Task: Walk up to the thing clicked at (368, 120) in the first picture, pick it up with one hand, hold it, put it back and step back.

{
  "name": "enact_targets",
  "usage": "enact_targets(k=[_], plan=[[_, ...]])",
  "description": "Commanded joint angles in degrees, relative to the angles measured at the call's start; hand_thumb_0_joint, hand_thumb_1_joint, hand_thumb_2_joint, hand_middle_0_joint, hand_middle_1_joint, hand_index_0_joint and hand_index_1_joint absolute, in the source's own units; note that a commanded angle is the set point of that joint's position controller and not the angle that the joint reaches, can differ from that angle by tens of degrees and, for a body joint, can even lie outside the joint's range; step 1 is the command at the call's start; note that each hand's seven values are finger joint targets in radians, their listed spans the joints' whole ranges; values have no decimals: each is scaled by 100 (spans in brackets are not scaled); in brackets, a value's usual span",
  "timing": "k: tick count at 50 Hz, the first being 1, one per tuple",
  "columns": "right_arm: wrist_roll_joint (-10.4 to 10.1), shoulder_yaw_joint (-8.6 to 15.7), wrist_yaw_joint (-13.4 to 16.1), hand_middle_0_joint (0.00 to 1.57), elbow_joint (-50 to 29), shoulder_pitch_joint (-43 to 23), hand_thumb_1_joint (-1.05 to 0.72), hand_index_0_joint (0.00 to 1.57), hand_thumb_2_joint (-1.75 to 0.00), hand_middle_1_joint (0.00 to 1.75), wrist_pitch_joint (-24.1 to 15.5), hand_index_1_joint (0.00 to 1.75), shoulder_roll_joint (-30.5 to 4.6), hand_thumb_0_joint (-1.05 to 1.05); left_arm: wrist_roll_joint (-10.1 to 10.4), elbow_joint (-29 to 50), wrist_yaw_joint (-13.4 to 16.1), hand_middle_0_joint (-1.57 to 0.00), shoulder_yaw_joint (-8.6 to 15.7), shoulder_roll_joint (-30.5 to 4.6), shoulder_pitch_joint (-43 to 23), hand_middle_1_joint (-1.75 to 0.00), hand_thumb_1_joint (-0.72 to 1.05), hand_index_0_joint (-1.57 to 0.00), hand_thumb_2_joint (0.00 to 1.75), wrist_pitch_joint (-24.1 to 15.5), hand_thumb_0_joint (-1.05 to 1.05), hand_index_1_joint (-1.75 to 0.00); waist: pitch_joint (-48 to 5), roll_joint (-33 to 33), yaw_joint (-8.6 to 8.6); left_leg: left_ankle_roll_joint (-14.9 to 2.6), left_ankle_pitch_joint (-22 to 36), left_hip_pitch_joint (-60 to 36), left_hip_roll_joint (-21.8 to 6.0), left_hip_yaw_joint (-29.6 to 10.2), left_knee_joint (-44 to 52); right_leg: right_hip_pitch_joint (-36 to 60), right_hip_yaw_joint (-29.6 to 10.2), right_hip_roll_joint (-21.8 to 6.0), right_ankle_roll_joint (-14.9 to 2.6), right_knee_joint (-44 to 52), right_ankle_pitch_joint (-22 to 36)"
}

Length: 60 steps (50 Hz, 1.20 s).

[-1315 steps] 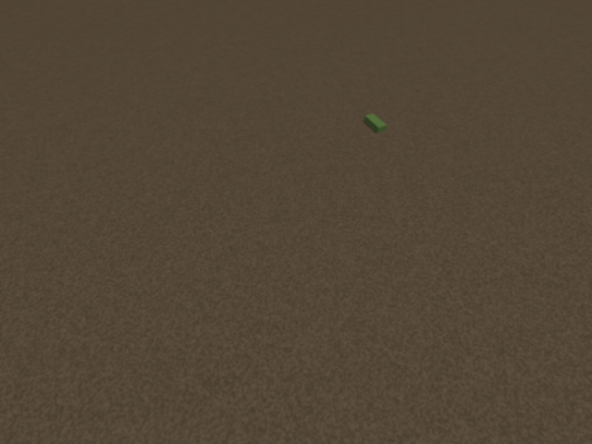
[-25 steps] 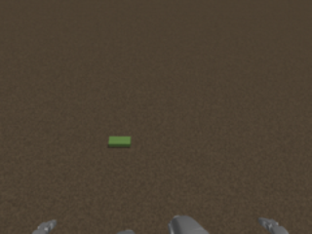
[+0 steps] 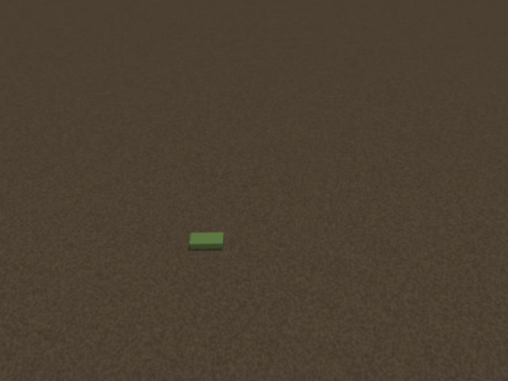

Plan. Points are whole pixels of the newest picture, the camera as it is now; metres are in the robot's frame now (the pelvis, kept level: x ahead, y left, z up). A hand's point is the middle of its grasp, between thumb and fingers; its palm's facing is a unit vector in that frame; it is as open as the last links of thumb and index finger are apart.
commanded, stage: walk up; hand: left
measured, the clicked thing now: (207, 240) +0.83 +0.24 -0.74
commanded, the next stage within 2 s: stand in 0.78 s
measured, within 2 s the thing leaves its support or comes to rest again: neither
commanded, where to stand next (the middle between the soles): +0.45 +0.00 m, yaw +0 degrees
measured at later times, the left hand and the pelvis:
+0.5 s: hand out of the picture +0.12 +0.24 -0.14, palm faces +0.05 -0.94 -0.32, open 7.4 cm; pelvis +0.03 -0.02 +0.01, yaw +2 degrees
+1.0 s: hand out of the picture +0.09 +0.24 -0.14, palm faces +0.01 -0.94 -0.34, open 7.4 cm; pelvis +0.02 -0.02 +0.02, yaw +1 degrees
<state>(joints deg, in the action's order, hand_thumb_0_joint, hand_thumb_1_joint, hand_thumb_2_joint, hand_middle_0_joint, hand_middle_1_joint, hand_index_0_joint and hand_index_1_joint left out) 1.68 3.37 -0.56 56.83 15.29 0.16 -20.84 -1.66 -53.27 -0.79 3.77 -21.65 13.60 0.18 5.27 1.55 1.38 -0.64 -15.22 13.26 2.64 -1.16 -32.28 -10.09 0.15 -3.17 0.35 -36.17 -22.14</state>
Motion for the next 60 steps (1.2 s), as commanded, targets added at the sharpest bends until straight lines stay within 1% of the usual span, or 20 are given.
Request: enact_targets(k=[1,4,7,9,10,11,12,13,15,17,18,19,20,22,25,33,38,44,54,60], plan=[[15,421,83,20,-544,-36,-90,20,-90,30,-366,30,-1766,0,133,437,104,-20,264,-1244,-564,-30,90,-20,90,-60,0,-30,-397,-721,-227,-1358,-776,-294,-2023,-2845,1706,-1106,-338,184,-218,-1338,-1225],[28,332,123,20,-618,-283,-90,20,-90,30,-398,30,-1565,0,147,353,66,-20,225,-1104,-461,-30,90,-20,90,-107,0,-30,-155,-986,-104,-1025,-19,-294,-1646,-2056,1553,-1329,-358,-8,-233,-949,-876],[13,296,101,20,-613,-419,-90,20,-90,30,-332,30,-1488,0,111,173,46,-20,232,-1002,-349,-30,90,-20,90,-159,0,-30,-368,-1119,-110,-847,530,-63,-1415,-1553,1308,-500,32,221,-145,180,-317],[-89,194,88,20,-654,-678,-90,20,-90,30,-253,30,-1279,0,68,-38,92,-20,232,-913,-145,-30,90,-20,90,-218,0,-30,-537,-861,127,-518,758,410,-1133,-1045,762,465,170,348,-155,1310,753],[-141,129,93,20,-671,-687,-90,20,-90,30,-234,30,-1092,0,22,-69,119,-20,270,-1075,-140,-30,90,-20,90,-257,0,-30,-665,-567,157,-276,750,809,-940,-855,450,1021,-189,155,-216,1382,1085],[-184,49,96,20,-710,-725,-90,20,-90,30,-234,30,-880,0,-14,-62,156,-20,328,-1326,-76,-30,90,-20,90,-297,0,-30,-703,56,182,-29,408,1304,-550,-613,-138,1198,-1283,-578,-472,1758,970],[-172,53,123,20,-643,-649,-90,20,-90,30,-186,30,-811,0,15,-30,143,-20,337,-1645,-353,-30,90,-20,90,-306,0,-30,-557,491,54,37,-909,1022,-119,-328,-559,394,-2035,-1395,-959,2127,131],[-116,116,131,20,-466,-434,-90,20,-90,30,-170,30,-977,0,-1,149,112,-20,313,-1660,-944,-30,90,-20,90,-303,0,-30,-306,469,-156,89,-1335,531,-306,-210,-847,-325,-2145,-1681,-1254,2047,-38],[-112,80,109,20,-315,-370,-90,20,-90,30,-217,30,-967,0,50,169,113,-20,229,-1359,-1183,-30,90,-20,90,-316,0,-30,-172,424,-222,25,-816,393,-376,-256,-245,-287,-1428,-1255,-993,1697,987],[-73,91,105,20,-158,-302,-90,20,-90,30,-289,30,-970,0,68,93,97,-20,163,-1263,-1236,-30,90,-20,90,-294,0,-30,-387,505,-288,-30,793,-321,-500,-383,628,-367,-834,-824,-566,1333,1973],[-49,107,110,20,-149,-365,-90,20,-90,30,-322,30,-1051,0,104,61,82,-20,135,-1182,-1201,-30,90,-20,90,-271,0,-30,-537,363,-226,-100,1489,-494,-705,-617,749,-287,-571,-566,-372,1148,2126],[-53,114,101,20,-172,-596,-90,20,-90,30,-340,30,-1169,0,158,8,77,-20,137,-1151,-1131,-30,90,-20,90,-245,0,-30,-572,198,-107,-206,1541,-270,-846,-787,706,-86,-388,-289,-249,1211,1578],[-87,93,80,20,-185,-778,-90,20,-90,30,-341,30,-1194,0,172,-54,90,-20,141,-1135,-1100,-30,90,-20,90,-252,0,-30,-512,-16,-37,-221,1611,-123,-878,-804,702,151,-324,-248,-212,1294,1433],[-93,78,110,20,-90,-802,-90,20,-90,30,-335,30,-1147,0,153,-142,109,-20,147,-1144,-1130,-30,90,-20,90,-256,0,-30,-782,-43,-92,-200,2172,-239,-828,-581,625,560,-328,-331,-263,1180,2255],[-118,62,144,20,-21,-856,-90,20,-90,30,-314,30,-1114,0,188,-227,130,-20,125,-1154,-1068,-30,90,-20,90,-251,0,-30,-929,-322,-65,-170,2507,-321,-816,-518,667,768,-270,-370,-292,1102,2631],[-77,22,137,20,75,-1320,-90,20,-90,30,-260,30,-1058,0,153,-437,111,-20,52,-1070,-1224,-30,90,-20,90,-203,0,-30,-696,-453,-34,-147,1554,-205,-896,-676,1159,655,-224,-303,-209,1447,1826],[-87,18,122,20,122,-1414,-90,20,-90,30,-265,30,-1036,0,116,-545,98,-20,61,-1088,-1207,-30,90,-20,90,-218,0,-30,-801,-272,-57,-132,1645,-428,-856,-593,1133,677,-232,-334,-195,1604,1943],[-144,-31,110,20,245,-1442,-90,20,-90,30,-244,30,-1069,0,134,-766,120,-20,-85,-1035,-1161,-30,90,-20,90,-241,0,-30,-844,-202,-124,-63,2310,-877,-960,-581,1378,713,-302,-431,-132,1818,2537],[-139,-92,63,20,407,-1451,-90,20,-90,30,-194,30,-1048,0,122,-912,117,-20,-142,-1082,-1074,-30,90,-20,90,-245,0,-30,-582,-150,-133,-16,1148,-667,-893,-557,1709,539,-409,-446,-120,2172,1547],[-131,-98,64,20,461,-1404,-90,20,-90,30,-213,30,-1087,0,118,-919,108,-20,-151,-1066,-999,-30,90,-20,90,-243,0,-30,-596,-195,-106,-8,1240,-703,-929,-594,1715,469,-402,-436,-132,2132,1528]])
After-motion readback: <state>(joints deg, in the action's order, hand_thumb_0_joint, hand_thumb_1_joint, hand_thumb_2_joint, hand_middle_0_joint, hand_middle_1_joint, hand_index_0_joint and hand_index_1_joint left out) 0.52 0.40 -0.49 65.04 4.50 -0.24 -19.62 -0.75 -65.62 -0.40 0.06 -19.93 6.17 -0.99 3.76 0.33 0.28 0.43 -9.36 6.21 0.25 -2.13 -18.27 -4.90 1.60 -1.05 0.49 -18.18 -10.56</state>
